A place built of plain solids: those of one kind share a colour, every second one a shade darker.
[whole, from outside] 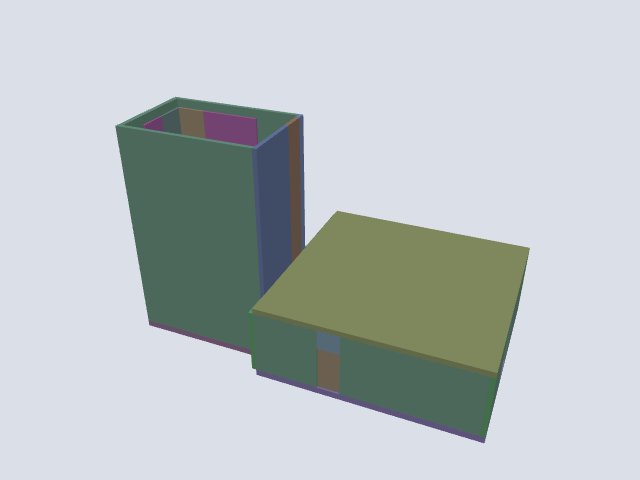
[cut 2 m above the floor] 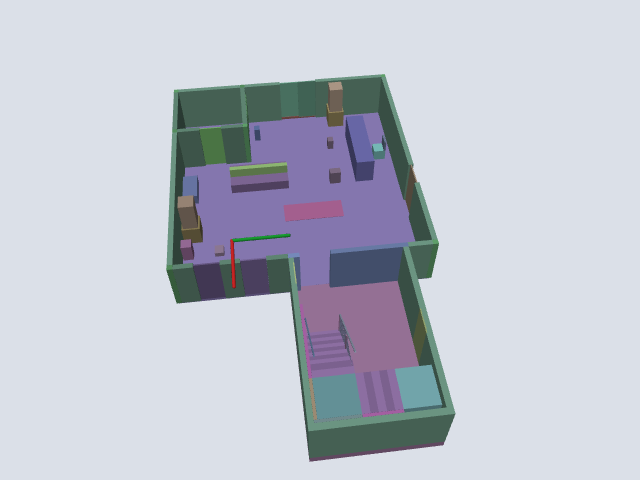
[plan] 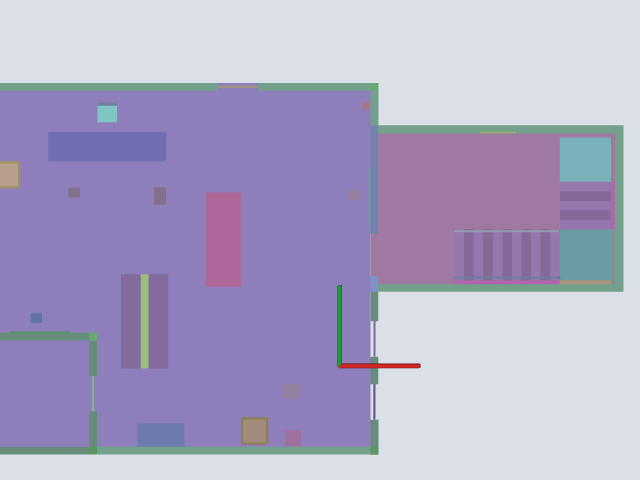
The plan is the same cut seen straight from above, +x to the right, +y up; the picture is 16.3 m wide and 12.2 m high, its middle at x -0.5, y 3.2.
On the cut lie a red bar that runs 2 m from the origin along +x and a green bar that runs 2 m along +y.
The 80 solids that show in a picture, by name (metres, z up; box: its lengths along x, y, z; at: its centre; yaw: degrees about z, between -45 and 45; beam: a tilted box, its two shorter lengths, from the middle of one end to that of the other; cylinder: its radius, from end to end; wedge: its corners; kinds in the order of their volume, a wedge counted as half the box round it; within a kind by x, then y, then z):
{
 "wall_1": {"box": [0.2, 2.7, 3.0], "at": [-8.96, -0.71, 1.5]},
 "wall_2": {"box": [0.2, 1.56, 3.0], "at": [-8.96, 1.63, 1.5]},
 "wall_3": {"box": [0.2, 2.99, 3.0], "at": [-8.96, 5.5, 1.5]},
 "wall_4": {"box": [2.5, 0.2, 3.0], "at": [-7.62, -2.16, 1.5]},
 "wall_5": {"box": [2.5, 0.2, 3.0], "at": [-7.62, 0.74, 1.5]},
 "wall_6": {"box": [0.2, 0.9, 3.0], "at": [-6.26, -1.61, 1.5]},
 "wall_7": {"box": [0.2, 0.9, 3.0], "at": [-6.26, 0.19, 1.5]},
 "wall_8": {"box": [5.78, 0.2, 3.0], "at": [-5.97, 7.09, 1.5]},
 "wall_9": {"box": [6.95, 0.2, 3.0], "at": [-2.69, -2.16, 1.5]},
 "wall_10": {"box": [2.87, 0.2, 3.0], "at": [-0.65, 7.09, 1.5]},
 "wall_11": {"box": [0.2, 0.69, 3.0], "at": [0.89, -1.71, 1.5]},
 "wall_12": {"box": [0.2, 0.7, 3.0], "at": [0.89, -0.12, 1.5]},
 "wall_13": {"box": [0.2, 0.75, 3.0], "at": [0.89, 1.51, 1.5]},
 "wall_14": {"box": [0.2, 0.88, 3.0], "at": [0.89, 6.55, 1.5]},
 "wall_15": {"box": [6.02, 0.19, 9.8], "at": [3.99, 1.98, 4.9]},
 "wall_16": {"box": [6.02, 0.21, 9.8], "at": [3.99, 6.01, 4.9]},
 "wall_17": {"box": [0.22, 4.23, 9.8], "at": [7.1, 4.0, 4.9]},
 "lobby_floor_slab_1": {"box": [9.85, 9.45, 0.3], "at": [-4.14, 2.47, -0.15]},
 "lobby_ceiling_slab_1": {"box": [9.85, 9.45, 0.25], "at": [-4.14, 2.47, 3.12]},
 "landing_slab_1": {"box": [1.31, 1.3, 2.34], "at": [6.24, 2.83, 1.17]},
 "landing_slab_2": {"box": [1.3, 1.14, 3.5], "at": [6.24, 5.24, 1.75]},
 "tread_slab_1": {"box": [0.25, 1.3, 0.2], "at": [3.04, 2.82, 0.1]},
 "tread_slab_2": {"box": [0.25, 1.3, 0.39], "at": [3.29, 2.82, 0.2]},
 "tread_slab_3": {"box": [0.25, 1.3, 0.59], "at": [3.53, 2.82, 0.29]},
 "tread_slab_4": {"box": [0.25, 1.3, 0.78], "at": [3.77, 2.82, 0.39]},
 "tread_slab_5": {"box": [0.25, 1.3, 0.98], "at": [4.02, 2.82, 0.49]},
 "tread_slab_6": {"box": [0.25, 1.3, 1.17], "at": [4.26, 2.82, 0.59]},
 "tread_slab_7": {"box": [0.25, 1.3, 1.37], "at": [4.5, 2.82, 0.68]},
 "tread_slab_8": {"box": [0.25, 1.3, 1.56], "at": [4.75, 2.82, 0.78]},
 "tread_slab_9": {"box": [0.25, 1.3, 1.76], "at": [4.99, 2.82, 0.88]},
 "tread_slab_10": {"box": [0.25, 1.3, 1.95], "at": [5.23, 2.82, 0.98]},
 "tread_slab_11": {"box": [0.25, 1.3, 2.14], "at": [5.47, 2.82, 1.07]},
 "tread_slab_12": {"box": [1.3, 0.25, 2.53], "at": [6.25, 3.59, 1.27]},
 "tread_slab_13": {"box": [1.3, 0.25, 2.72], "at": [6.25, 3.83, 1.36]},
 "tread_slab_14": {"box": [1.3, 0.25, 2.92], "at": [6.25, 4.07, 1.46]},
 "tread_slab_15": {"box": [1.3, 0.25, 3.12], "at": [6.25, 4.31, 1.56]},
 "tread_slab_16": {"box": [1.3, 0.25, 3.31], "at": [6.25, 4.56, 1.66]},
 "floor_slab_1": {"box": [6.43, 4.23, 0.3], "at": [4.0, 4.0, -0.15]},
 "wall_cheek_1": {"box": [0.19, 0.4, 9.8], "at": [0.88, 2.09, 4.9]},
 "wall_cheek_2": {"box": [0.19, 2.75, 9.8], "at": [0.88, 4.74, 4.9]},
 "wall_wall_1": {"box": [2.67, 0.1, 9.41], "at": [4.26, 2.12, 4.7]},
 "wall_wall_2": {"box": [0.1, 1.21, 9.41], "at": [6.94, 4.08, 4.7]},
 "lobby_desk_body_1": {"box": [3.0, 0.75, 1.1], "at": [-5.91, 5.57, 0.55]},
 "wall_head_1": {"box": [0.19, 1.08, 7.7], "at": [0.88, 2.83, 5.95]},
 "wall_land_far_wall_1": {"box": [0.1, 1.4, 9.41], "at": [6.94, 2.77, 4.7]},
 "lobby_island_seat_1": {"box": [1.2, 2.4, 0.45], "at": [-4.96, 1.13, 0.22]},
 "wall_land_wall_1": {"box": [1.3, 0.1, 9.41], "at": [6.25, 2.12, 4.7]},
 "lobby_planter_plant_1": {"box": [0.58, 0.58, 1.2], "at": [-8.46, 4.86, 1.4]},
 "lobby_planter_plant_2": {"box": [0.58, 0.58, 1.2], "at": [-2.16, -1.66, 1.4]},
 "lobby_planter_box_1": {"box": [0.7, 0.7, 0.8], "at": [-8.46, 4.86, 0.4]},
 "lobby_planter_box_2": {"box": [0.7, 0.7, 0.8], "at": [-2.16, -1.66, 0.4]},
 "wallpost_1": {"box": [0.2, 0.2, 3.0], "at": [-8.96, 7.09, 1.5]},
 "wallpost_2": {"box": [0.2, 0.2, 3.0], "at": [-6.26, -2.16, 1.5]},
 "wallpost_3": {"box": [0.2, 0.2, 3.0], "at": [-6.26, 0.74, 1.5]},
 "wallpost_4": {"box": [0.2, 0.2, 3.0], "at": [0.89, -2.16, 1.5]},
 "wallpost_5": {"box": [0.2, 0.2, 3.0], "at": [0.89, 7.09, 1.5]},
 "lobby_seats_seat_1": {"box": [1.2, 0.6, 0.45], "at": [-4.54, -1.76, 0.22]},
 "lobby_lift_leaf_1": {"box": [0.06, 0.9, 2.1], "at": [0.89, -0.92, 1.05]},
 "lobby_lift_leaf_2": {"box": [0.06, 0.9, 2.1], "at": [0.89, 0.69, 1.05]},
 "lobby_island_spine_1": {"box": [0.2, 2.4, 0.4], "at": [-4.96, 1.13, 0.65]},
 "wall_head_lobby_back_door_1": {"box": [1.0, 0.2, 0.9], "at": [-2.58, 7.09, 2.55]},
 "lobby_entrance_leaf_1": {"box": [0.05, 0.8, 2.08], "at": [-8.96, 2.81, 1.16]},
 "lobby_entrance_leaf_2": {"box": [0.05, 0.8, 2.15], "at": [-8.96, 3.61, 1.12]},
 "lobby_left_box_1": {"box": [0.3, 0.25, 0.45], "at": [-6.75, 4.41, 0.22]},
 "lobby_left_box_2": {"box": [0.3, 0.45, 0.6], "at": [-4.56, 4.32, 0.3]},
 "lobby_left_box_3": {"box": [0.4, 0.35, 0.2], "at": [-1.22, -0.65, 0.1]},
 "lobby_left_box_4": {"box": [0.3, 0.25, 0.2], "at": [0.37, 4.34, 0.1]},
 "lobby_runner_top_1": {"box": [0.9, 2.4, 0.07], "at": [-2.95, 3.21, -0.02]},
 "lobby_board_panel_1": {"box": [1.5, 0.04, 1.2], "at": [-7.63, 0.86, 1.7]},
 "lobby_board_panel_2": {"box": [0.04, 1.5, 0.9], "at": [0.77, 4.25, 1.45]},
 "lobby_bin_body_1": {"box": [0.4, 0.4, 0.75], "at": [-1.18, -1.84, 0.37]},
 "lobby_desk_chair_seat_1": {"box": [0.5, 0.5, 0.48], "at": [-5.91, 6.44, 0.24]},
 "lobby_back_door_leaf_1": {"box": [1.0, 0.05, 2.1], "at": [-2.58, 7.09, 1.05]},
 "lobby_office_door_leaf_1": {"box": [0.05, 0.9, 2.1], "at": [-6.26, -0.71, 1.05]},
 "door_leaf_1": {"box": [0.92, 0.045, 2.08], "at": [4.03, 5.93, 1.04]},
 "lobby_wet_floor_sign_body_1": {"box": [0.3, 0.25, 0.62], "at": [-7.71, 1.21, 0.31]},
 "lobby_extinguisher_body_1": {"box": [0.2, 0.2, 0.6], "at": [0.67, 6.61, 0.3]},
 "lobby_desk_chair_back_1": {"box": [0.5, 0.08, 0.47], "at": [-5.91, 6.65, 0.71]},
 "rail_top_1": {"beam": [0.05, 0.05], "from": [2.92, 3.42, 1.13], "to": [5.6, 3.42, 3.27]},
 "handrail_rail_1": {"beam": [0.045, 0.045], "from": [2.92, 2.25, 1.13], "to": [5.6, 2.25, 3.27]}
}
